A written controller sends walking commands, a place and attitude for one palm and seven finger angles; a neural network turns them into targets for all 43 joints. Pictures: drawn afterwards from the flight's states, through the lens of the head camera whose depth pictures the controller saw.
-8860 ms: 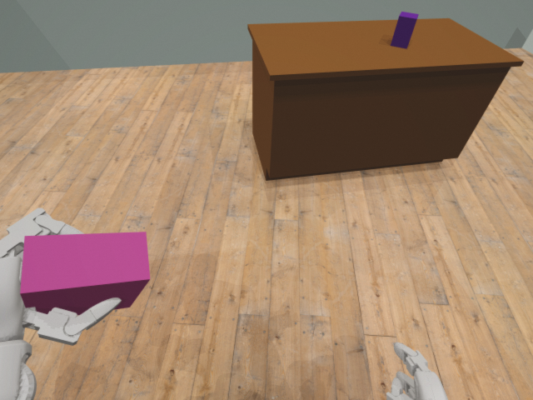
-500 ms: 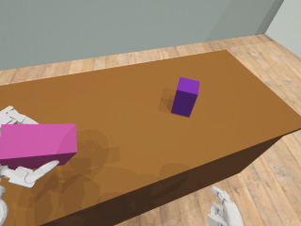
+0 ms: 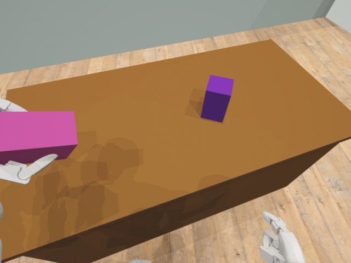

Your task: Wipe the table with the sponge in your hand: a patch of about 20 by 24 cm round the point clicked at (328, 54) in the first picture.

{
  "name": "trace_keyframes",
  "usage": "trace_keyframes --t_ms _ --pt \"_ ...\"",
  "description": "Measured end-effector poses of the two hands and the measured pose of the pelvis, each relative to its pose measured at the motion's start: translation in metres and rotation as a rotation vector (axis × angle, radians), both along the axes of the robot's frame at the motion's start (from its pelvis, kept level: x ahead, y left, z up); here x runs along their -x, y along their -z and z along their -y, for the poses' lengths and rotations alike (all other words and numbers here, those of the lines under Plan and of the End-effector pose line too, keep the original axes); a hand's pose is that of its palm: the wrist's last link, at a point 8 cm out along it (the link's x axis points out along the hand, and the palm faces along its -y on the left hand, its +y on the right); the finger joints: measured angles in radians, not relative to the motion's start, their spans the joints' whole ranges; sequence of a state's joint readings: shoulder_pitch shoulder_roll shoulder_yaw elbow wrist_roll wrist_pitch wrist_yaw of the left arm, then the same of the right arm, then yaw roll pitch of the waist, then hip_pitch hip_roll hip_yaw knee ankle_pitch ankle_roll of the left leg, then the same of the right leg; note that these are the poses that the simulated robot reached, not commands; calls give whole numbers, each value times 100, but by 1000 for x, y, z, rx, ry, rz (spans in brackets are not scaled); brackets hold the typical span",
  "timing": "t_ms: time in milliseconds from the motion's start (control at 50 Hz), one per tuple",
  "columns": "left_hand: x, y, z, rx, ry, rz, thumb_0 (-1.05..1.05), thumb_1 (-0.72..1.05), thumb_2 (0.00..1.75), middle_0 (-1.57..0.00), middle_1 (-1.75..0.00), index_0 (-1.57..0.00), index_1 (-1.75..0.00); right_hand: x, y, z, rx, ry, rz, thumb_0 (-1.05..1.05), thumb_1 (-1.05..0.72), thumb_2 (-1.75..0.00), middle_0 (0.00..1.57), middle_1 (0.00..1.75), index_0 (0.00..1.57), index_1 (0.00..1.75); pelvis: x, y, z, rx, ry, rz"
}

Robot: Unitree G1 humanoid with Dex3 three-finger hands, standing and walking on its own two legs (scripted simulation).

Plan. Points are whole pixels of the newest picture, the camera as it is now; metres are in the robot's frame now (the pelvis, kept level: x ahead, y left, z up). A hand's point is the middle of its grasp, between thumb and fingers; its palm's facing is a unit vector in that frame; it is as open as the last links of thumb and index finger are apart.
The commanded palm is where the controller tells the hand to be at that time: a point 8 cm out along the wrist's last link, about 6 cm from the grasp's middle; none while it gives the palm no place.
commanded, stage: come to a stop and stand still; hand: left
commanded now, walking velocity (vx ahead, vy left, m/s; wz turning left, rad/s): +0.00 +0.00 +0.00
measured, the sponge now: (45, 139) +0.27 +0.26 +0.17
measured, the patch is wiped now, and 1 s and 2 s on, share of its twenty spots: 0.00 0.00 0.00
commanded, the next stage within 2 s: look again from close up in 1.34 s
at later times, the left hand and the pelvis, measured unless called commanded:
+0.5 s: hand (11, 171) +0.21 +0.30 +0.15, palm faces +0.38 -0.86 -0.34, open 9.7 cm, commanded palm +0.16 +0.33 +0.18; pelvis +0.00 +0.05 +0.00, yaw +1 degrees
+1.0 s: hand (16, 157) +0.24 +0.30 +0.15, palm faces +0.34 -0.85 -0.42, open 9.7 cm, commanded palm +0.18 +0.34 +0.18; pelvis +0.02 +0.05 +0.00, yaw +1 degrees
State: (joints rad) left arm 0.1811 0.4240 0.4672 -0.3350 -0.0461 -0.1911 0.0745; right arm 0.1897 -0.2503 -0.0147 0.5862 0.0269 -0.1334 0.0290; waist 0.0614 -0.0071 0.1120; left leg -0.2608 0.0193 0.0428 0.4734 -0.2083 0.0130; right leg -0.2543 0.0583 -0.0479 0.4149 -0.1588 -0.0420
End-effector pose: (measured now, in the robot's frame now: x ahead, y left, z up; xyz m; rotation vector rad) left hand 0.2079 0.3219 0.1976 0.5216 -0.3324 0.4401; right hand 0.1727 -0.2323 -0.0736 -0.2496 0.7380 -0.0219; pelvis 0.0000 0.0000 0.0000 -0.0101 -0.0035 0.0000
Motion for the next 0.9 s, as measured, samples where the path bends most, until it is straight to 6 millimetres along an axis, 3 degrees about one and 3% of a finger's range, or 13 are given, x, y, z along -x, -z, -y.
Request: trace_keyframes --t_ms 60,120,200,280,340,420,560,620,780,900 --pt "7 26 46 72 175 -96 0 -46 100 -80 -134 -80 -134 16 -2 1 -13 55 27 1 -90 -90 20 30 20 30 2 0 -7 0 14 10" --pt "20 44 65 84 292 -185 0 -46 100 -80 -134 -80 -134 30 -5 -3 -4 105 31 1 -90 -90 20 30 20 30 3 1 -9 3 8 14" --pt "31 43 40 31 254 -188 0 -46 100 -80 -134 -80 -134 42 -5 -13 16 115 8 1 -90 -90 20 30 20 30 8 2 -11 9 -8 17" --pt "40 20 3 -25 130 -92 0 -46 100 -80 -134 -80 -134 44 -2 -27 22 69 -5 1 -90 -90 20 30 20 30 11 2 -18 15 -17 20" --pt "47 7 -12 -29 77 -16 0 -46 100 -80 -134 -80 -134 39 0 -40 17 29 3 1 -90 -90 20 30 20 30 10 1 -26 17 -19 20" --pt "47 14 -15 37 78 8 0 -46 100 -80 -134 -80 -134 26 -4 -56 4 -4 35 1 -90 -90 20 30 20 30 6 0 -38 16 -13 19" --pt "25 46 -19 107 117 -77 0 -46 100 -80 -134 -80 -134 -1 -18 -81 0 -30 97 1 -90 -90 20 30 20 30 -2 0 -50 12 -11 15" --pt "16 42 -23 84 132 -69 0 -46 101 -80 -134 -80 -134 -11 -23 -87 7 -42 112 1 -90 -90 20 30 20 30 -6 0 -53 14 -15 12" --pt "9 9 -26 -28 177 7 0 -46 101 -80 -134 -80 -134 -26 -21 -91 12 -49 90 1 -90 -90 20 30 20 30 -20 0 -60 14 -17 -2" --pt "6 20 -31 0 134 -74 0 -46 101 -80 -134 -80 -134 -26 -12 -85 1 -24 46 1 -90 -90 20 30 20 30 -26 -2 -59 13 -19 -6"
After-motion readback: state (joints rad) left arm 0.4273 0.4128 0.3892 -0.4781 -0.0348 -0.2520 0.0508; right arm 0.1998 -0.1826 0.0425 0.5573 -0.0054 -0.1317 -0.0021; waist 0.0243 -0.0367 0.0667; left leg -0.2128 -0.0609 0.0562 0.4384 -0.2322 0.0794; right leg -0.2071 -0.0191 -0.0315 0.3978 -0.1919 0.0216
